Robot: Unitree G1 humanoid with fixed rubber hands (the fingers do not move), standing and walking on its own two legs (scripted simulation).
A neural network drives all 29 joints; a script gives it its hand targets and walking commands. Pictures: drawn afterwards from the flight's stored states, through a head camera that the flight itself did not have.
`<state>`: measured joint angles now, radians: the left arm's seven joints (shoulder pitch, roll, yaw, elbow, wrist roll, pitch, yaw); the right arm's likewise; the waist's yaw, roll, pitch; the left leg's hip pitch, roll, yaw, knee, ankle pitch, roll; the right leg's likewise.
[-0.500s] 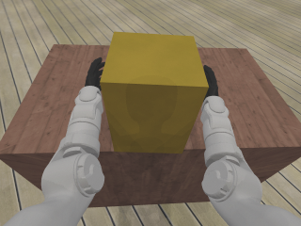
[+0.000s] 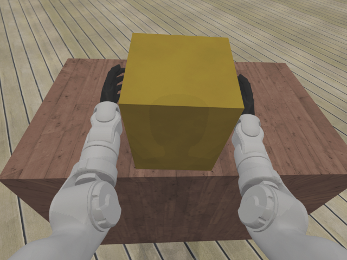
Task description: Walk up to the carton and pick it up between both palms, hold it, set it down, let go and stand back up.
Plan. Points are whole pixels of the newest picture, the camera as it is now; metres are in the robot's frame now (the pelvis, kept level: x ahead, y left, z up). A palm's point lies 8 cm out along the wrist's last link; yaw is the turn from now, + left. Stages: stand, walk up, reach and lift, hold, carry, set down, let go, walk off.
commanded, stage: reach and lift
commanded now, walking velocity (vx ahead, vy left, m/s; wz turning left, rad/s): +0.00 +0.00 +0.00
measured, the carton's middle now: (176, 110) +0.46 -0.04 +0.10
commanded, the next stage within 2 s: none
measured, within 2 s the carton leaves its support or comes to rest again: neither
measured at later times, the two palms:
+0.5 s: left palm (100, 111) +0.41 +0.14 +0.15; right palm (241, 111) +0.39 -0.17 +0.16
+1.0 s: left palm (93, 100) +0.38 +0.13 +0.21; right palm (253, 102) +0.36 -0.18 +0.21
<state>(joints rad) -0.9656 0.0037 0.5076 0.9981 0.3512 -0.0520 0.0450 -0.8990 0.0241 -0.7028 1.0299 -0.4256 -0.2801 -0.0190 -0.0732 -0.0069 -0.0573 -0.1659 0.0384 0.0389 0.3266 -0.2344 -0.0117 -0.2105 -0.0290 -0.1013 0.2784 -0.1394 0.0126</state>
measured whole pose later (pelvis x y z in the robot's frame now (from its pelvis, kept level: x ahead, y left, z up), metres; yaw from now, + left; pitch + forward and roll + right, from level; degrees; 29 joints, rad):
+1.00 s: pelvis -0.04 +0.00 +0.00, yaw +0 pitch -3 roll -1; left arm -0.96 0.04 0.39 0.79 0.28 0.42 0.07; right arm -0.99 -0.08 -0.37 1.09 -0.05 0.06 -0.07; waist -0.09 -0.05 -0.05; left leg -0.07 0.03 0.04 0.31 -0.19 -0.01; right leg -0.11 -0.04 -0.10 0.26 -0.09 0.01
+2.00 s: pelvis -0.04 +0.00 +0.00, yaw +1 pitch -4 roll -1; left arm -0.96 0.12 0.34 0.54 0.20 0.76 0.04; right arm -1.12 -0.17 0.00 0.93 0.33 0.44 -0.21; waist -0.11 -0.01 -0.11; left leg -0.08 0.03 0.00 0.35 -0.20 -0.01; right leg -0.09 -0.02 -0.09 0.26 -0.09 0.01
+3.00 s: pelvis -0.04 -0.01 +0.00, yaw +2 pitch -3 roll -2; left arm -1.10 0.16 0.36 0.64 0.18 0.87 0.01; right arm -1.29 -0.23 0.03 1.01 0.42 0.63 -0.26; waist -0.08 0.02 -0.18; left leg -0.11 0.03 -0.04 0.38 -0.22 -0.02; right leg -0.10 0.01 -0.05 0.26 -0.10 0.00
